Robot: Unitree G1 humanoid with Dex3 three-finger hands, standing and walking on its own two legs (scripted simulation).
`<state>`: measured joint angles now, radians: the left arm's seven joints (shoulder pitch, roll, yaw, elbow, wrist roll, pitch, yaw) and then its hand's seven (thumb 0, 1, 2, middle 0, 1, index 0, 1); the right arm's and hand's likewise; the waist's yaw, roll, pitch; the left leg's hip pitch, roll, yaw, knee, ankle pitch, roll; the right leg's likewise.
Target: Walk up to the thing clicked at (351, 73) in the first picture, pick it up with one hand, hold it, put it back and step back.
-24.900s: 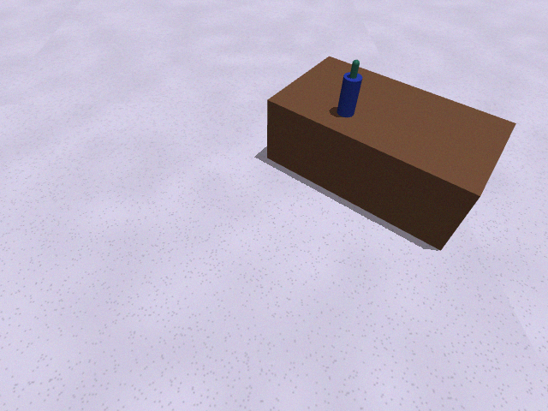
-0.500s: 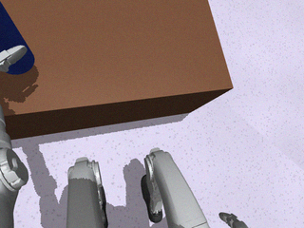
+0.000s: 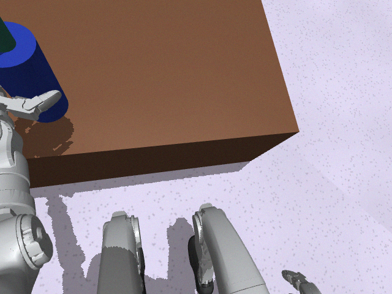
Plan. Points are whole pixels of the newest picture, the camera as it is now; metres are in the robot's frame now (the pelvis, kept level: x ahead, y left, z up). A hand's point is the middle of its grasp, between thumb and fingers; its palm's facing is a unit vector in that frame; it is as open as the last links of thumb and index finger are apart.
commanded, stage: lift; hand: left
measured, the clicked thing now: (20, 67) +0.51 +0.24 +0.03
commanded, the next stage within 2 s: hold in 1.48 s
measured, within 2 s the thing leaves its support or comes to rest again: neither
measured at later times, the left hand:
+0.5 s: hand out of the picture +0.43 +0.23 +0.11, palm faces +0.28 -0.96 -0.03, open 11.0 cm
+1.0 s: hand out of the picture +0.38 +0.20 +0.17, palm faces +0.26 -0.97 -0.03, open 11.0 cm
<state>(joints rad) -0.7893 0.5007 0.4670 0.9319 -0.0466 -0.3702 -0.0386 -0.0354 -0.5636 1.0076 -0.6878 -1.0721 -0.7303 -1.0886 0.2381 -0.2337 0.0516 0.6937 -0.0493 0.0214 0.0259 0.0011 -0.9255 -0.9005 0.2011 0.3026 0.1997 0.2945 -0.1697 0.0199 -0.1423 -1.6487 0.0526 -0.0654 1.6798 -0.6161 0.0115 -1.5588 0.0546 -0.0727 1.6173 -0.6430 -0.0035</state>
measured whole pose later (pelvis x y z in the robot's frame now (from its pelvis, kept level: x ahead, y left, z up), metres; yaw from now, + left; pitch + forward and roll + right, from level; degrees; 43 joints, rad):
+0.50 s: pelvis +0.02 +0.00 +0.10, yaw +3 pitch +22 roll -5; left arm -0.43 0.29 0.29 0.69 -0.11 -0.37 0.02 -0.04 -0.58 1.03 -0.70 -1.07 -0.74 -1.09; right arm 0.24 -0.23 0.01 0.70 -0.01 -0.03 0.00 0.00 -0.91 -0.90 0.20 0.30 0.20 0.29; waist -0.10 0.02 -0.14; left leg -1.15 0.04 -0.06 1.30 -0.54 0.01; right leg -1.05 0.05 -0.06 1.23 -0.56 0.00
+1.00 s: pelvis +0.03 +0.00 +0.14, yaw +5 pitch +14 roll -3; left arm -0.25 0.21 0.18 0.55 -0.13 -0.38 0.04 -0.04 -0.59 1.03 -0.70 -1.07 -0.74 -1.08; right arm 0.23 -0.21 0.03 0.68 -0.01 -0.03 -0.02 0.01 -0.92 -0.90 0.20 0.30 0.20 0.29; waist -0.06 0.01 -0.08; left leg -0.86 0.03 -0.04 1.08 -0.46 0.00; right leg -0.78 0.03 -0.05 1.03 -0.49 -0.01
